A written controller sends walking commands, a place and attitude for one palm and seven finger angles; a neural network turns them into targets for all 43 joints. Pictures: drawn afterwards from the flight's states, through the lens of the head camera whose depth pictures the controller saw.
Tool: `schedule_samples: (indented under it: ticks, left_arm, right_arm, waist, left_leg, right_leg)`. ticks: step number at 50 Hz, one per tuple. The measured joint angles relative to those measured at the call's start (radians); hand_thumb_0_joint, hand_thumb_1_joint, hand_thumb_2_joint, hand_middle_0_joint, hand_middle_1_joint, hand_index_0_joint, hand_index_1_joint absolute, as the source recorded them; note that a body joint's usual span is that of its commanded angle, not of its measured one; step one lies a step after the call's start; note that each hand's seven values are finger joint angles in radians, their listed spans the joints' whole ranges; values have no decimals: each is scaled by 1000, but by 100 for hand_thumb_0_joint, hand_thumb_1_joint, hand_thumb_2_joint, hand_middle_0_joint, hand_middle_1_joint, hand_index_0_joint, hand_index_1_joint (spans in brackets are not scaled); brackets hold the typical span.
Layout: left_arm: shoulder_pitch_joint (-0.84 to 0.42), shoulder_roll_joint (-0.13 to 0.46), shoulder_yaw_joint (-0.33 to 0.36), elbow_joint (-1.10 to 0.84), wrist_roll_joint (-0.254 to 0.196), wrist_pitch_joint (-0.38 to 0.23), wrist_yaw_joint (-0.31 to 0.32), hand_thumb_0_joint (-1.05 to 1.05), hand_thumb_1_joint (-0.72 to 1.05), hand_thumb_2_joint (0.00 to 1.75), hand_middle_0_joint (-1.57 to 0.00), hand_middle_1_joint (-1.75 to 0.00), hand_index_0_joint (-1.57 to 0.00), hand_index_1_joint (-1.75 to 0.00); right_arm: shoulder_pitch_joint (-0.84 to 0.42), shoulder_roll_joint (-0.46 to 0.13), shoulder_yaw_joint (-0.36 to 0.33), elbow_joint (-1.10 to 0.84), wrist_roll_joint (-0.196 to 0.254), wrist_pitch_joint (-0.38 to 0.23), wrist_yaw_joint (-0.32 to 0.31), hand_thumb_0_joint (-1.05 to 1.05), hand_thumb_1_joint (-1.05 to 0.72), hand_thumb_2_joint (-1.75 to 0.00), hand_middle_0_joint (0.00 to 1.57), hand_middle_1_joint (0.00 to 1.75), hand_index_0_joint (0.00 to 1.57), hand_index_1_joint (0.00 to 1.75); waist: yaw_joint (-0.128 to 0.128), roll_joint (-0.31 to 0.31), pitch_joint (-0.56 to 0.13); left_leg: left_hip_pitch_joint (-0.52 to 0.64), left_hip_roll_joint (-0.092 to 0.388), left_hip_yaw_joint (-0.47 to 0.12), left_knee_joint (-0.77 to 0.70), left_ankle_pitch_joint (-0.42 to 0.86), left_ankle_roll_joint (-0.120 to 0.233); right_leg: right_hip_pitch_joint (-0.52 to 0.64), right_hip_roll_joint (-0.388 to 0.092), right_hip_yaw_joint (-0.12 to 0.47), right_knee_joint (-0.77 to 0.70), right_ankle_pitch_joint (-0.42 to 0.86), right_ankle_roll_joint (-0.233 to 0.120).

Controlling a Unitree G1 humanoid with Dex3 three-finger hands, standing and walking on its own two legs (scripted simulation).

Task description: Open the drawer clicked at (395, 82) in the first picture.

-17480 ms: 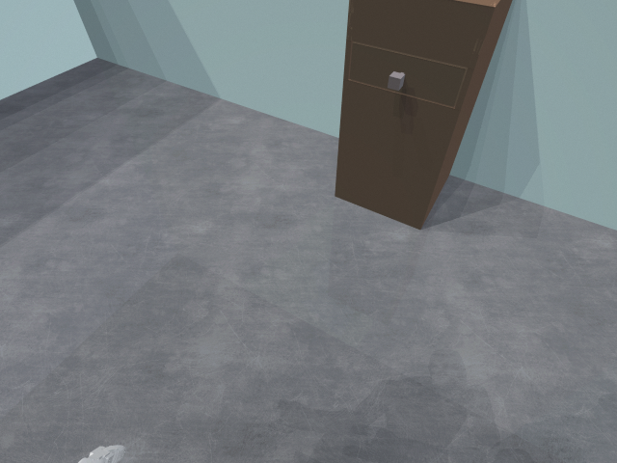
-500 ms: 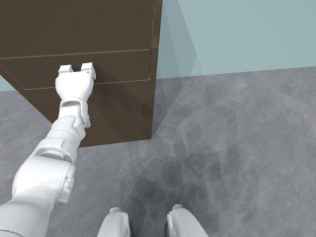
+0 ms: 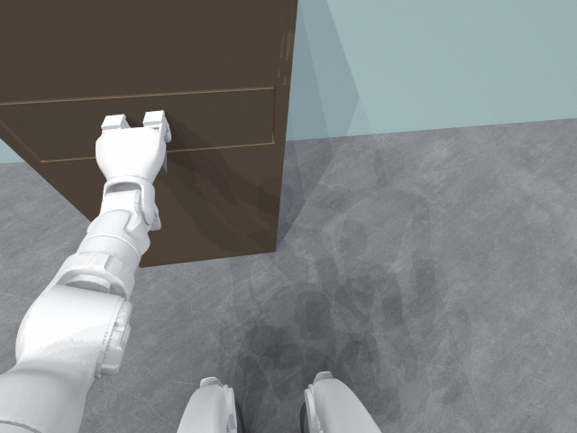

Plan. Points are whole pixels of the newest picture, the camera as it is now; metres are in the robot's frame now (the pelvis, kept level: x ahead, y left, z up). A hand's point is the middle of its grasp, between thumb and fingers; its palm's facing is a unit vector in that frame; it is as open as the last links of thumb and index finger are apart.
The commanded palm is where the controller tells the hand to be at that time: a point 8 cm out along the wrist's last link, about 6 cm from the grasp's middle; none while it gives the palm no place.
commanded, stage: close the thumb around the handle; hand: left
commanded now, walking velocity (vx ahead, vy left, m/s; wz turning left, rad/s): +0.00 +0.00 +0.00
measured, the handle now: (150, 146) +0.54 +0.16 -0.01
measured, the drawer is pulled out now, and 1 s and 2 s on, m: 0.00 0.01 0.13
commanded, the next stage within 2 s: pull the drawer open in 0.66 s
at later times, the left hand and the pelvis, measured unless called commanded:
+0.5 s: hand (146, 173) +0.51 +0.17 -0.03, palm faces -0.07 -0.04 -1.00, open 7.8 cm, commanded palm +0.49 +0.16 +0.02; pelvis +0.00 +0.00 +0.00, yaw +0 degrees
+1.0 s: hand (147, 178) +0.50 +0.17 -0.03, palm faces -0.06 -0.07 -1.00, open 7.8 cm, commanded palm +0.46 +0.17 +0.02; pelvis +0.01 +0.00 +0.01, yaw -1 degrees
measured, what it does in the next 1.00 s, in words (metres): stands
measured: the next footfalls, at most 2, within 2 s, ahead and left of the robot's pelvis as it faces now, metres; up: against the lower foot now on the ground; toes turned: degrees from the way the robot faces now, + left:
none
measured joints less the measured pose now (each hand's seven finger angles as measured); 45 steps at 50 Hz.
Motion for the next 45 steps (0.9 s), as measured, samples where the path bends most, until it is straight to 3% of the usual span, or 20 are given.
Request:
schedule_samples:
  ticks: [8, 23, 45]
  left_arm:
    - [10, -17, -2, -15, -2, 20, 18, 0, -32, 37, -33, -122, -33, -122]
    - [-3, -13, -6, 9, -9, 20, 0, 0, 40, 69, -38, -130, -36, -129]
    - [45, -8, 25, -46, -7, 8, -1, 2, 39, 71, -42, -135, -34, -134]
  right_arm:
    - [-4, 2, -7, 6, -4, 8, 8, 0, -90, -89, 20, 30, 21, 30]
    - [-4, 6, 1, 2, -2, 9, 4, 0, -90, -89, 20, 30, 21, 30]
    - [-8, 2, -2, -5, -1, 18, 8, 0, -90, -89, 20, 30, 21, 30]
  waist:
    - [6, -1, 0]
    - [1, 1, 3]
    - [3, -4, 3]
  left_leg:
    - [2, -1, 2, 1, -4, 1]
    - [10, -2, 1, -6, -2, 2]
    - [24, 6, 14, -12, -6, 2]
  right_leg:
    - [2, -1, 2, 0, -2, 2]
    - [11, -1, 2, -7, -1, 2]
    - [17, 7, 16, -12, 2, 3]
